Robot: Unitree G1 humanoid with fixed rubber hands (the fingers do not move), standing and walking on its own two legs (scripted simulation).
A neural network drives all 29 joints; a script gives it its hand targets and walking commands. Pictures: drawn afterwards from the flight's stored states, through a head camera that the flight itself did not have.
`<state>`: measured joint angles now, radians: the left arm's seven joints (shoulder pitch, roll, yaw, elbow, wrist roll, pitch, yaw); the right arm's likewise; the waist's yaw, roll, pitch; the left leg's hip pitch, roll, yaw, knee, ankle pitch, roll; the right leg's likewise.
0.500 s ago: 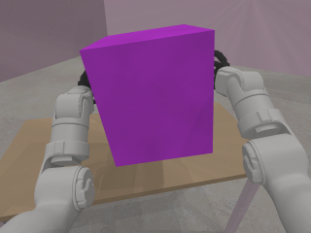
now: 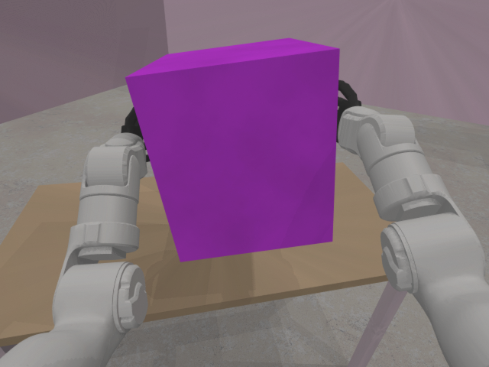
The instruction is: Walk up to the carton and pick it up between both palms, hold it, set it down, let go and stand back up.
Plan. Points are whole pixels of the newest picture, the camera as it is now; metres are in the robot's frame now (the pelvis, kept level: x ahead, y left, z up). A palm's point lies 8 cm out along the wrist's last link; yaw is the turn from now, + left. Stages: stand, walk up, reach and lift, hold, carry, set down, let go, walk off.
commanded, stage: hold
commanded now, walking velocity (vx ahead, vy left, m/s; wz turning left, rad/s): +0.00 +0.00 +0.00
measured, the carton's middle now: (240, 137) +0.43 +0.00 +0.25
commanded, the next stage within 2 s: none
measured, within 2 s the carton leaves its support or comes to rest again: neither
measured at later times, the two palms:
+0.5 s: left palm (138, 144) +0.37 +0.16 +0.27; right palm (354, 120) +0.36 -0.17 +0.31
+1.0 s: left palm (137, 146) +0.37 +0.16 +0.26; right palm (350, 122) +0.37 -0.17 +0.30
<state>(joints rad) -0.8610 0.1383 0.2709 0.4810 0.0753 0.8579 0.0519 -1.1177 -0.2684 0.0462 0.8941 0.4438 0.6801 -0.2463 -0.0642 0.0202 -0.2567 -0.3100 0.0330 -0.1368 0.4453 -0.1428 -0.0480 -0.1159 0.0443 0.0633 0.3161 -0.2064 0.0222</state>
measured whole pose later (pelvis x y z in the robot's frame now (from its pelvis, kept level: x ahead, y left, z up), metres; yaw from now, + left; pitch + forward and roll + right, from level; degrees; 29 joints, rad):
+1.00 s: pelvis +0.00 +0.00 +0.00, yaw +0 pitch +1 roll -3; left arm -0.87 0.14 0.26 0.53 0.07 0.83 0.06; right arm -1.14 -0.28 0.06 0.93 0.44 0.67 -0.23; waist -0.06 0.04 -0.26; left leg -0.32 0.03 -0.14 0.45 -0.14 -0.05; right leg -0.13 0.05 0.07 0.32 -0.20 0.02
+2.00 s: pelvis +0.01 +0.00 +0.00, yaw +0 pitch +1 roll -2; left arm -0.82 0.12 0.28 0.44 0.07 0.85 0.06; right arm -1.11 -0.27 0.05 0.85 0.44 0.71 -0.25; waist -0.06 0.04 -0.26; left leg -0.30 0.03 -0.14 0.44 -0.15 -0.05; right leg -0.12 0.05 0.07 0.32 -0.21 0.02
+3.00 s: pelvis +0.00 +0.00 +0.00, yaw -1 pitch +0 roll -3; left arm -0.87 0.13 0.29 0.54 0.07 0.83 0.06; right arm -1.15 -0.27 0.06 0.94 0.43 0.69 -0.24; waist -0.05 0.04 -0.27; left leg -0.31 0.03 -0.14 0.44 -0.14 -0.05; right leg -0.13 0.05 0.07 0.32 -0.20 0.02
